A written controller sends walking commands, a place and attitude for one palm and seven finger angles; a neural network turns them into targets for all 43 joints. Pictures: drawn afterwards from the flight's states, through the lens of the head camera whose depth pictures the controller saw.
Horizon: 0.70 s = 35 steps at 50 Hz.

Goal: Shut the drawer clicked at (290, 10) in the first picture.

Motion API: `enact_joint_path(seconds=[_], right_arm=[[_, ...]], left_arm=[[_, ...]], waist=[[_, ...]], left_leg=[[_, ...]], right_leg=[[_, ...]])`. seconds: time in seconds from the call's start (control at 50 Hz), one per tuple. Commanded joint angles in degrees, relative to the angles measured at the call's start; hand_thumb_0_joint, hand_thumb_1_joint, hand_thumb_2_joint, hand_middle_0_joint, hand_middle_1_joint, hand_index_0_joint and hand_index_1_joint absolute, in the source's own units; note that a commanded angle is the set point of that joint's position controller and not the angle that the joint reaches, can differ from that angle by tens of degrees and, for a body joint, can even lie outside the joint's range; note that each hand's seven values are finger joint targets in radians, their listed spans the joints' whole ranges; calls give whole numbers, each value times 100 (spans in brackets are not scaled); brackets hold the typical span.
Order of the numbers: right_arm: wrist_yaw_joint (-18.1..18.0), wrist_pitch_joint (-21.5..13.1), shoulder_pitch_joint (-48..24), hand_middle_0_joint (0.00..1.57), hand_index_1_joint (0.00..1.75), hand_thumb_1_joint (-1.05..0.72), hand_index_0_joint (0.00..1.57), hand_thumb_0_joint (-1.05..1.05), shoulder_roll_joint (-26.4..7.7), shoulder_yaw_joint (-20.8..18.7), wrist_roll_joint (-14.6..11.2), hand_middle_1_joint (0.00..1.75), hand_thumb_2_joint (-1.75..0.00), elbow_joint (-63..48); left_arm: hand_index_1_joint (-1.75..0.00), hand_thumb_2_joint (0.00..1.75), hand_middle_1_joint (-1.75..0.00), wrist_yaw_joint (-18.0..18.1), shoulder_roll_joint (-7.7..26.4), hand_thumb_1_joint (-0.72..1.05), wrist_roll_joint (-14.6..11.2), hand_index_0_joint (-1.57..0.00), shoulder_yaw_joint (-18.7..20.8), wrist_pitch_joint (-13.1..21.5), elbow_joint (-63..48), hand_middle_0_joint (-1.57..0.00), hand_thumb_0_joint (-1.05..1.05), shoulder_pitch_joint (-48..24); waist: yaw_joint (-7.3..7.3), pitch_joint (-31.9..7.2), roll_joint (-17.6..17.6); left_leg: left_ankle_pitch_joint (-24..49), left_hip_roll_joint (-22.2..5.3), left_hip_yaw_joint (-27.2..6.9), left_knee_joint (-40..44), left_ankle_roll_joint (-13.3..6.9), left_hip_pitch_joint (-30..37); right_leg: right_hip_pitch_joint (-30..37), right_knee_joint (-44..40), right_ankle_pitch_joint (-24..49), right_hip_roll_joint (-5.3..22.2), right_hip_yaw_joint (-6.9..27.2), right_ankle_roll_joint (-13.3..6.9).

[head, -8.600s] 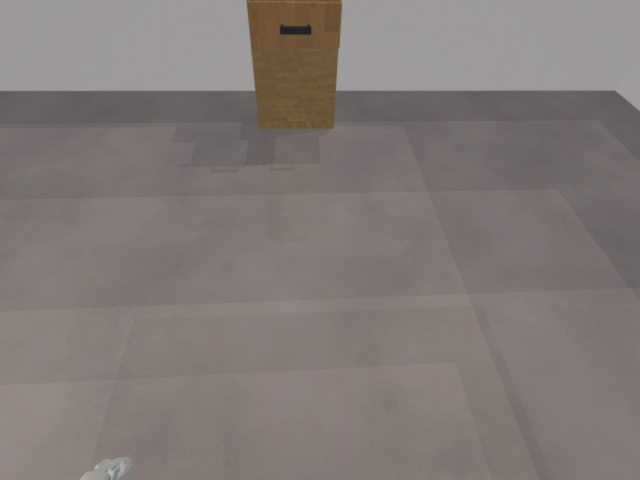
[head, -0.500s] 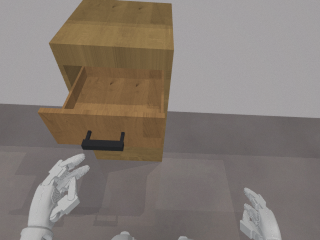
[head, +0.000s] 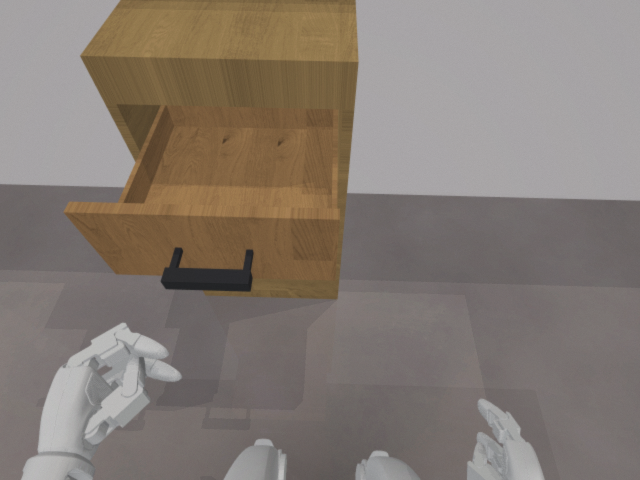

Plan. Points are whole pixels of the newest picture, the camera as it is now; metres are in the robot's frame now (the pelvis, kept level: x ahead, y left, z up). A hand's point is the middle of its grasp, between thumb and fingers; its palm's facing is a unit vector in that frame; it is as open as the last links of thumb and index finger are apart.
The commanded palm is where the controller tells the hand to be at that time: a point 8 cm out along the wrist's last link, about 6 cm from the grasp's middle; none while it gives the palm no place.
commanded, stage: raise the hand and make a fist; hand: left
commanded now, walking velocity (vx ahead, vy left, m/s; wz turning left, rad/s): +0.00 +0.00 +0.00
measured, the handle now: (210, 267) +0.42 +0.19 -0.05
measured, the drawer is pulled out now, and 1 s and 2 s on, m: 0.24 0.24 0.24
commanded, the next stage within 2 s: bring the fist close to the handle in 1.04 s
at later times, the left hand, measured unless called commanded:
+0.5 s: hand (170, 409) +0.20 +0.16 +0.05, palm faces -0.04 -1.00 +0.02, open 3.2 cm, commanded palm +0.18 +0.22 +0.05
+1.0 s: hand (187, 387) +0.22 +0.15 +0.06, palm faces +0.03 -1.00 +0.00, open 3.3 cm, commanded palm +0.19 +0.20 +0.06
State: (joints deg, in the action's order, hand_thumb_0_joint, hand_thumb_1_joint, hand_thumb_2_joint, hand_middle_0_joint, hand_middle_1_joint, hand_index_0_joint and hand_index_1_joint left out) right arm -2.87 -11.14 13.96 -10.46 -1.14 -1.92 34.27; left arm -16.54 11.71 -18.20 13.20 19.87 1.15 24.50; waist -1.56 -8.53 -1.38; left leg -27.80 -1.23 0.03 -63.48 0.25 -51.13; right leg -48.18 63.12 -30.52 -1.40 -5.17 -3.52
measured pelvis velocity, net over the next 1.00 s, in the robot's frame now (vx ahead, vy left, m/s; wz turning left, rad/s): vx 0.01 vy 0.03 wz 0.00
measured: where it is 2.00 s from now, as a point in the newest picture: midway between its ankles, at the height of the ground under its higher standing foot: outside the picture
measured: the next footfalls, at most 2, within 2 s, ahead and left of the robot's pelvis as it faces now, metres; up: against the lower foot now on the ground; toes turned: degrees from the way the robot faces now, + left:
none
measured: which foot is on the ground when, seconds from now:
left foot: down 0.00-1.00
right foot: down 0.00-1.00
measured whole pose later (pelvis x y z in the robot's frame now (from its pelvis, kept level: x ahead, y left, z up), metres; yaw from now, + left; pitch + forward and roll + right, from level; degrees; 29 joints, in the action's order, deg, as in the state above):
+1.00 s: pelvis +0.01 +0.03 -0.01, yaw +0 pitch +16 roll -2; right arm 0.5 -3.4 15.8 -12.9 1.3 0.3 23.2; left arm 3.4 8.4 -5.2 -6.3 22.4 -14.4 31.7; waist -1.7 -10.3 -1.4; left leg -30.3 -0.3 0.4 -67.0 -2.0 -52.7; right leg -48.9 65.1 -32.3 -0.5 -4.8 -1.7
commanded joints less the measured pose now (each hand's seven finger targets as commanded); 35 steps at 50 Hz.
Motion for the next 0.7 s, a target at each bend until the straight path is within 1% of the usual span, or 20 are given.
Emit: enact_joint_path(seconds=[0.0,0.04,0.08,0.1,0.14,0.18,0.2,0.22,0.24,0.28,0.32,0.4,0.46,0.48,0.52,0.56,0.58,0.62,0.64,0.68], right_arm=[[50,-393,-584,20,30,-90,20,0,-749,-365,58,30,-90,-882],[86,-442,-568,20,30,-90,20,0,-855,-364,60,30,-90,-959],[64,-481,-548,20,30,-90,20,0,-950,-358,53,30,-90,-1046],[58,-484,-497,20,30,-90,20,0,-978,-362,54,30,-90,-1130],[41,-486,-449,20,30,-90,20,0,-975,-340,97,30,-90,-1252],[45,-387,-431,20,30,-90,20,0,-974,-314,147,30,-90,-1297],[66,-330,-399,20,30,-90,20,0,-922,-280,159,30,-90,-1368],[104,-255,-407,20,30,-90,20,0,-893,-273,162,30,-90,-1439],[137,-185,-399,20,30,-90,20,0,-893,-260,156,30,-90,-1486],[199,-8,-406,20,30,-90,20,0,-915,-241,152,30,-90,-1605],[253,159,-386,20,30,-90,20,0,-941,-211,121,30,-90,-1794],[240,424,-397,20,30,-90,20,0,-978,-127,87,30,-90,-2079],[192,458,-364,20,30,-90,20,0,-949,-58,124,30,-90,-2166],[165,460,-376,20,30,-90,20,0,-933,-44,148,30,-90,-2128],[180,427,-363,20,30,-90,20,0,-861,-12,175,30,-90,-2105],[221,394,-369,20,30,-90,20,0,-851,-1,196,30,-90,-2074],[238,396,-350,20,30,-90,20,0,-872,-5,200,30,-90,-2066],[288,408,-306,20,30,-90,20,0,-890,0,184,30,-90,-2077],[296,420,-302,20,30,-90,20,0,-911,-13,171,30,-90,-2073],[301,485,-250,20,30,-90,20,0,-951,-36,154,30,-90,-2101]], left_arm=[[-125,90,-125,269,217,90,232,-108,-276,1009,-1116,-108,0,547],[-130,90,-130,171,-50,90,328,-112,-825,1143,-1128,-112,0,633],[-134,90,-134,140,-11,90,368,-116,-1039,1199,-1385,-116,0,472],[-136,90,-136,169,48,90,391,-118,-1052,1236,-1653,-118,0,471],[-140,90,-140,392,245,90,490,-122,-1047,1308,-2360,-122,0,299],[-145,90,-145,809,499,90,664,-126,-870,1311,-2769,-126,0,289],[-147,90,-147,989,274,90,737,-128,-1081,1318,-2958,-128,0,320],[-149,90,-149,1156,108,90,790,-130,-1211,1257,-2920,-130,0,502],[-151,90,-151,1298,6,90,832,-132,-1296,1185,-2892,-132,0,489],[-156,90,-156,1489,-63,90,988,-136,-1375,902,-2622,-136,0,824],[-160,90,-160,1506,-378,90,1114,-140,-1806,557,-2442,-140,0,942],[-160,90,-160,1447,-342,90,1312,-140,-2063,14,-2393,-140,0,746],[-160,90,-160,1551,-154,90,1304,-140,-1919,96,-2833,-140,0,246],[-160,90,-160,1638,11,90,1311,-140,-1758,178,-2901,-140,0,93],[-160,90,-160,1776,-177,90,1289,-140,-1848,408,-3050,-140,0,-94],[-160,90,-160,1863,-276,90,1260,-140,-1932,586,-3135,-140,0,-63],[-160,90,-160,1906,-240,90,1290,-140,-1933,607,-3115,-140,0,40],[-160,90,-160,1876,-401,90,1319,-140,-2158,546,-2914,-140,0,228],[-160,90,-160,1837,-411,90,1362,-140,-2227,474,-2811,-140,0,273],[-160,90,-160,1775,-327,90,1457,-140,-2190,236,-2471,-140,0,616]], waist=[[83,-959,401],[-45,-808,202],[-105,-795,242],[-56,-1058,156],[36,-1525,-288],[166,-1632,-498],[175,-1724,-609],[187,-1653,-638],[149,-1539,-599],[165,-1417,-456],[74,-1201,-280],[-25,-800,129],[-7,-891,-27],[2,-837,-51],[7,-917,-206],[45,-1099,-515],[55,-1103,-501],[9,-1094,-383],[-23,-1086,-374],[-5,-1034,-136]], left_leg=[[1599,87,-226,452,-201,431],[1318,83,-242,450,-233,553],[1103,62,-326,456,-263,573],[1023,57,-333,496,-263,683],[1108,24,-391,569,-245,1017],[1244,-23,-492,663,-188,1188],[1458,-52,-567,717,-142,1404],[1508,-85,-622,782,-101,1453],[1486,-95,-657,808,-75,1447],[1535,-117,-699,870,-59,1372],[1354,-136,-726,933,-28,1304],[593,-74,-727,1111,-78,1017],[320,-46,-759,1098,-75,1034],[272,-53,-775,1090,-71,1024],[335,-69,-827,1079,-25,1171],[470,-80,-879,1072,36,1349],[551,-93,-892,1090,41,1335],[623,-82,-831,1060,9,1311],[656,-78,-798,1040,-2,1289],[736,-60,-729,1039,-39,1172]], right_leg=[[853,-850,2268,223,572,453],[308,-800,1470,144,355,337],[116,-774,1008,106,307,269],[111,-738,842,102,277,246],[43,-565,780,104,192,188],[-72,-356,772,66,91,140],[-189,-254,816,65,27,126],[-250,-243,786,65,-9,134],[-279,-256,793,55,-34,145],[-205,-303,808,36,-63,147],[-231,-370,765,38,-96,176],[-66,-571,538,24,-90,171],[-118,-543,386,33,-42,157],[-172,-521,364,20,-30,151],[-288,-424,341,20,-45,132],[-365,-362,379,28,-39,127],[-306,-353,419,27,-31,121],[-207,-458,468,34,-38,128],[-174,-490,501,37,-28,129],[1,-588,567,27,-16,130]])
